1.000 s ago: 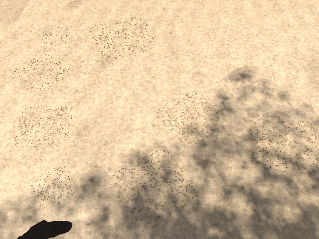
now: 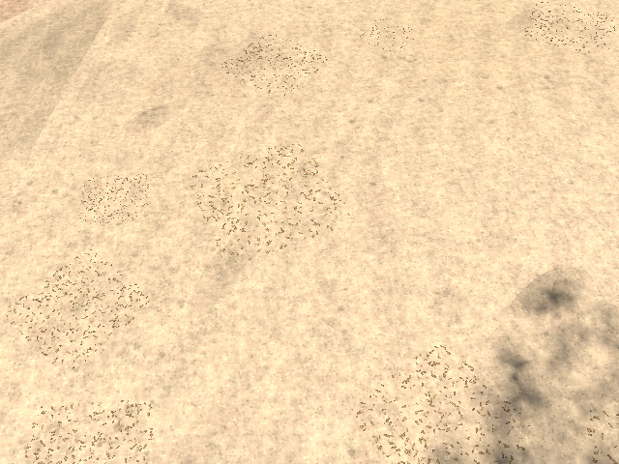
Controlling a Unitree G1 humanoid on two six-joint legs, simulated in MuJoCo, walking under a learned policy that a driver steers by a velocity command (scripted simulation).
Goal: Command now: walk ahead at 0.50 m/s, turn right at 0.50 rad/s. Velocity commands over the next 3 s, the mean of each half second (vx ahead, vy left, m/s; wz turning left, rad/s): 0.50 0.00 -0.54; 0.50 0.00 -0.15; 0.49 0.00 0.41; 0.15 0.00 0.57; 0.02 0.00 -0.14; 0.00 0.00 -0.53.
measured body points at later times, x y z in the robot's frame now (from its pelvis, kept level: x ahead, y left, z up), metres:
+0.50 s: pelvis +0.29 -0.04 +0.00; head +0.32 -0.06 +0.45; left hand +0.42 +0.23 -0.10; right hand +0.45 -0.33 -0.08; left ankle +0.51 +0.07 -0.70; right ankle +0.20 -0.11 -0.74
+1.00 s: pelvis +0.56 -0.09 +0.01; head +0.59 -0.10 +0.46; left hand +0.85 +0.04 -0.07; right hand +0.44 -0.34 -0.12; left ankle +0.51 +0.04 -0.74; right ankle +0.67 -0.29 -0.70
